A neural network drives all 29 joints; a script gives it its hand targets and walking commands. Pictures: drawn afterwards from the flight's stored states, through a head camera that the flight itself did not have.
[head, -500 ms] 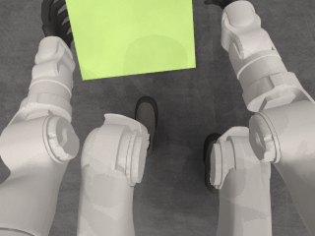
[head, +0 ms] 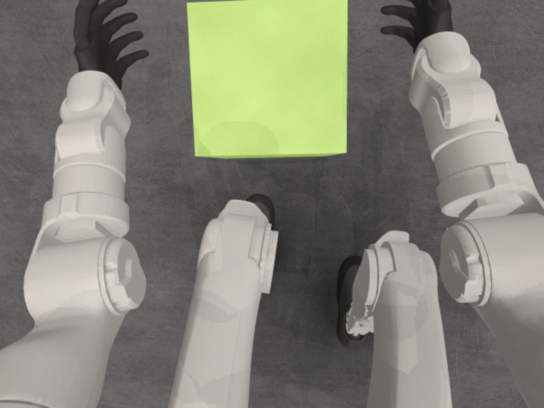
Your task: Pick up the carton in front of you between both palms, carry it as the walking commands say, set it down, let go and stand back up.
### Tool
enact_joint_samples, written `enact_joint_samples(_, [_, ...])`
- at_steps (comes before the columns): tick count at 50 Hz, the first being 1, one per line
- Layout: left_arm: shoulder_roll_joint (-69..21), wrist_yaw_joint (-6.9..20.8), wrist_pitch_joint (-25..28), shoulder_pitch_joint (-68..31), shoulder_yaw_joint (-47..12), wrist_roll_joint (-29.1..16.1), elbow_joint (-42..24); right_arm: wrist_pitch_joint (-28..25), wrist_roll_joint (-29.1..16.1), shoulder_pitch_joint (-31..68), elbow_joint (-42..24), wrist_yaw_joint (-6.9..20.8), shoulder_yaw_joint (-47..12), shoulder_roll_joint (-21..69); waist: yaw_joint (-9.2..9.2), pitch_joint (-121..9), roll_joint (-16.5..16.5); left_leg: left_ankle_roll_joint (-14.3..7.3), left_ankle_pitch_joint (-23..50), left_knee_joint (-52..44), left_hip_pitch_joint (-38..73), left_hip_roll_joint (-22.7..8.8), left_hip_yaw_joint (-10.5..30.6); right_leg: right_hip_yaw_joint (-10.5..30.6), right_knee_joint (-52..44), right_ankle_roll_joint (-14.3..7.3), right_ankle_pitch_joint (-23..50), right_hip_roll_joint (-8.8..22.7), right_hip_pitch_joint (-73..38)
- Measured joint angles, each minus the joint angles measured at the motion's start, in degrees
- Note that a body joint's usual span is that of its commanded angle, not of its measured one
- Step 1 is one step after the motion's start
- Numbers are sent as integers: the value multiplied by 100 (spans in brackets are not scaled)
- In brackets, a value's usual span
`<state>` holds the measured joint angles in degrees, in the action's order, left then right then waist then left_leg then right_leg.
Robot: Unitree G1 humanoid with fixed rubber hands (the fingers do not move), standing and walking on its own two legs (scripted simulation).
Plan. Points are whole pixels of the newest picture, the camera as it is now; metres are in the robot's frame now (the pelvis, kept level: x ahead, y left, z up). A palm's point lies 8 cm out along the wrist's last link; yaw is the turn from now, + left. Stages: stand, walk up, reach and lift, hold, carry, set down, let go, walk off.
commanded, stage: set down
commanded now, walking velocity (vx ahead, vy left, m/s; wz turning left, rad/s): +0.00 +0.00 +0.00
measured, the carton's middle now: (271, 97) +0.49 +0.14 -0.31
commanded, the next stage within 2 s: let go in 0.70 s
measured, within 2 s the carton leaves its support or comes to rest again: neither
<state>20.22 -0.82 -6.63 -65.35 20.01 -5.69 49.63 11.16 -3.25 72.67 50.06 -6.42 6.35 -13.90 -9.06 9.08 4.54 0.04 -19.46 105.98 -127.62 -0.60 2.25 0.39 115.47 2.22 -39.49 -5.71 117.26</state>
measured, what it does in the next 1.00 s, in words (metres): rises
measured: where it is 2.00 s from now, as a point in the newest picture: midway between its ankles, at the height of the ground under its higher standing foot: (301, 286)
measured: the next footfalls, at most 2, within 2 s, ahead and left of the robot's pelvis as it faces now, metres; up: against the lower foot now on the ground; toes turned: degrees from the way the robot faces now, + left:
none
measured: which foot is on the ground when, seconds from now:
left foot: down 0.00-1.00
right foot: down 0.00-1.00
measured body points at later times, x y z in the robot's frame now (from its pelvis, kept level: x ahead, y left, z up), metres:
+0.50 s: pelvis +0.02 +0.00 +0.12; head +0.33 +0.05 +0.44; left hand +0.46 +0.34 +0.00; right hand +0.57 -0.05 +0.00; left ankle +0.16 +0.12 -0.40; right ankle +0.07 -0.12 -0.40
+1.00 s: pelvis +0.07 +0.02 +0.25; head +0.33 +0.07 +0.62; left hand +0.42 +0.32 +0.13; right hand +0.50 -0.09 +0.13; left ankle +0.16 +0.12 -0.40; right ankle +0.07 -0.12 -0.40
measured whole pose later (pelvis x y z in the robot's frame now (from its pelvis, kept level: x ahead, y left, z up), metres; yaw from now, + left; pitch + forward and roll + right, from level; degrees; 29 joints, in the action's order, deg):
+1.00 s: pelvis +0.07 +0.02 +0.25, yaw +2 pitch +36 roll -3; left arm 14.7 7.6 -5.7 -30.7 16.2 3.4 34.6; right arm 7.8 4.9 35.1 33.8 -7.4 10.1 -4.4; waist -5.7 -2.0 2.4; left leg -1.8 -11.9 52.3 -76.7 0.2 0.4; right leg 3.8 56.6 2.5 -24.9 -2.8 68.1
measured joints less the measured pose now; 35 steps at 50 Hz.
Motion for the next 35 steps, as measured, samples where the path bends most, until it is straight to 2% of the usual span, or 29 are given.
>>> enact_joint_samples(7, [-134, 83, -23, 408, 165, 286, -62, -68, 182, -256, 123, 66, 179, 101, 57, -656, -14, 9, -3, -599, 312, -2, 44, -20, -705, -30, 125, 12, -288])
enact_joint_samples(23, [-258, 291, -245, 1085, 302, 262, -772, 132, 215, -1077, -775, 71, 23, 177, 95, -1117, -107, -39, 194, -2088, 1385, 8, -67, 134, -2258, -18, 511, 87, -1242])
enact_joint_samples(35, [-470, 358, -172, 1399, 276, 457, -703, -22, 382, -1382, -461, 248, 219, 213, 115, -1288, -89, -93, 484, -3546, 2777, 42, -135, 241, -3800, -2, 950, 177, -2571])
